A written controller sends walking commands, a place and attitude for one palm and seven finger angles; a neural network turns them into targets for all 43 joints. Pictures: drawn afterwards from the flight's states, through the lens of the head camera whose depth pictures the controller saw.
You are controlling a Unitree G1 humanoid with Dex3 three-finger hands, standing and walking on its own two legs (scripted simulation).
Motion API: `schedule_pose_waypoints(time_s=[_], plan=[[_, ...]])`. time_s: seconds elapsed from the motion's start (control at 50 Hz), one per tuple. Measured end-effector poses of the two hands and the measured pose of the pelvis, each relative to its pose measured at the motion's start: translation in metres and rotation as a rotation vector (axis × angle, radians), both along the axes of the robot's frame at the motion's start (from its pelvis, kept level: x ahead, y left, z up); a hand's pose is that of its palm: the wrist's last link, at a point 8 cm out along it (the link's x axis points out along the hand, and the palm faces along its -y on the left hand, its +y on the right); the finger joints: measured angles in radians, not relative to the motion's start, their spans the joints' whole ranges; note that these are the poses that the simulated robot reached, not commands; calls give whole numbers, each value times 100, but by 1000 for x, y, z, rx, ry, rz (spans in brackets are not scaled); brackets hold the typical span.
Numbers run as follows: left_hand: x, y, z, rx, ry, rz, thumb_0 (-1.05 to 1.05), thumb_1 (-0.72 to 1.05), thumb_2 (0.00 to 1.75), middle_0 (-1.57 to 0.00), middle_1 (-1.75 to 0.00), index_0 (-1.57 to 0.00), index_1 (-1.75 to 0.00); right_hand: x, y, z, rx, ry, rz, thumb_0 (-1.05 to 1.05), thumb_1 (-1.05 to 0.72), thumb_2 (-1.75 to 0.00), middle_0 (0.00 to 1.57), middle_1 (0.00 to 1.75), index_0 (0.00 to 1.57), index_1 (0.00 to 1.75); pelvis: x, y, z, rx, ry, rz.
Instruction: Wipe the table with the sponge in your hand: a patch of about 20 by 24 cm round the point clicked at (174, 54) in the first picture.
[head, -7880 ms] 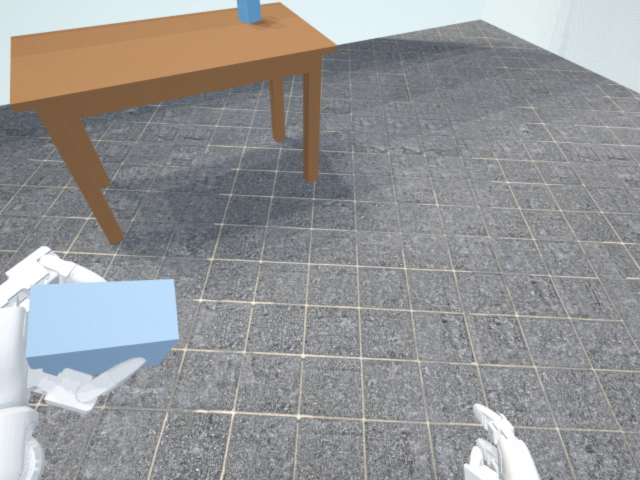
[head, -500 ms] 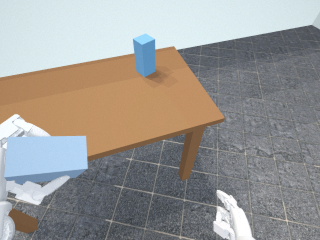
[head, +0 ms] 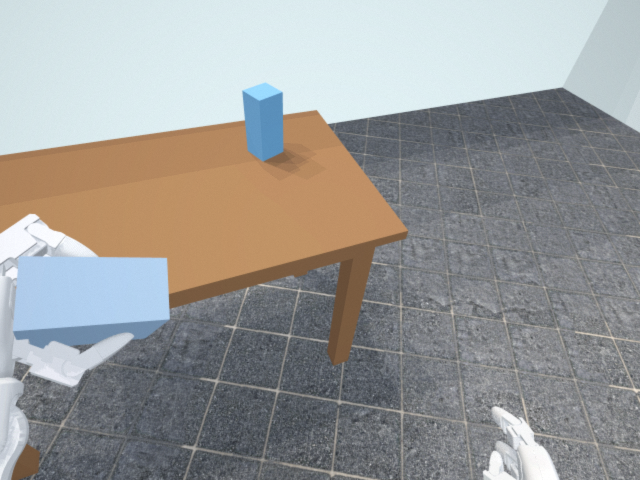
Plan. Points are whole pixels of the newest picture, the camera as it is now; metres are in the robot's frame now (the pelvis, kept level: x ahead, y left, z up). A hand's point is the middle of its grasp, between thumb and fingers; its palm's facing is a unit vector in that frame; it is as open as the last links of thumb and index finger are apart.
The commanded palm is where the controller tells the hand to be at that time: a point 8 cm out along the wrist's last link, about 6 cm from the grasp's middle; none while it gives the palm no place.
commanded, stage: come to a stop and stand still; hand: left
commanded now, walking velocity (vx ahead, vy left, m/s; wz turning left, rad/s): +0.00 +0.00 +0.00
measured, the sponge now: (113, 303) +0.23 +0.23 +0.16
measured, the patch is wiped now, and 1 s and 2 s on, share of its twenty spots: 0.00 0.00 0.00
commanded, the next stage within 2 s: look again from close up in 1.14 s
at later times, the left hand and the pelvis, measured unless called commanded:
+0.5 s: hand out of the picture +0.17 +0.30 +0.16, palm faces +0.47 -0.80 -0.37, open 10.0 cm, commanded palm +0.12 +0.33 +0.18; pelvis -0.03 +0.04 +0.00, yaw +4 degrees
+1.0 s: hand (1, 313) +0.21 +0.32 +0.15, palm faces +0.44 -0.82 -0.37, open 10.0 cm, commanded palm +0.15 +0.35 +0.18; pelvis +0.01 +0.06 +0.01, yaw +4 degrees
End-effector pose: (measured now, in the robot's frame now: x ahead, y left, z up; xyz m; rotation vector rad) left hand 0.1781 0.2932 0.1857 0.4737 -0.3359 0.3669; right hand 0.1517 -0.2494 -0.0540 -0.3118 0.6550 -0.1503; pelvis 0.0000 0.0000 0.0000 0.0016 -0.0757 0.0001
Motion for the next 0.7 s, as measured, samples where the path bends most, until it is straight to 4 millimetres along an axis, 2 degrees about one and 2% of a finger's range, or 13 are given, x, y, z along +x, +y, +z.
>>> schedule_pose_waypoints(time_s=[0.08, 0.22, 0.32, 0.42, 0.48, 0.56, 0.7], plan=[[-2, 5, 17, 2, -95, -22, -1, -49, 101, -73, -136, -75, -135, -8, 19, -4, 35, -13, 11, 1, -90, -90, 19, 30, 20, 30, -7, 9, -1, -6, -12, -12], [-7, 7, 3, 28, 36, -60, -1, -49, 101, -73, -136, -75, -135, -26, 56, -16, 146, -1, 10, 1, -90, -90, 20, 30, 21, 30, -18, 20, 0, 10, -6, 1], [-35, 18, -1, 74, 97, -1, -1, -49, 101, -74, -136, -76, -135, -28, 69, -33, 166, 74, 85, 1, -90, -90, 20, 30, 21, 30, -29, 20, -3, 9, 12, 47], [-57, 32, -9, 2, 116, 69, -1, -49, 101, -74, -136, -76, -135, -26, 70, -26, 101, 126, 115, 1, -90, -90, 20, 30, 21, 30, -27, 26, 5, 25, 56, 38], [-56, 42, -15, -36, 88, 97, -1, -49, 101, -74, -136, -76, -135, -16, 70, -23, 49, 84, 136, 1, -90, -90, 20, 30, 21, 30, -25, 36, 0, -7, 68, 57], [-43, 52, -17, -68, 59, 109, -1, -49, 101, -74, -136, -76, -135, -2, 76, -16, 50, 49, 131, 1, -90, -90, 20, 30, 21, 30, -27, 43, 1, 21, 41, 51], [-24, 46, 3, -1, 33, 32, -1, -49, 101, -74, -136, -76, -135, 23, 96, -1, 100, -31, 135, 1, -90, -90, 20, 30, 21, 30, -16, 49, 6, 3, 57, 55]])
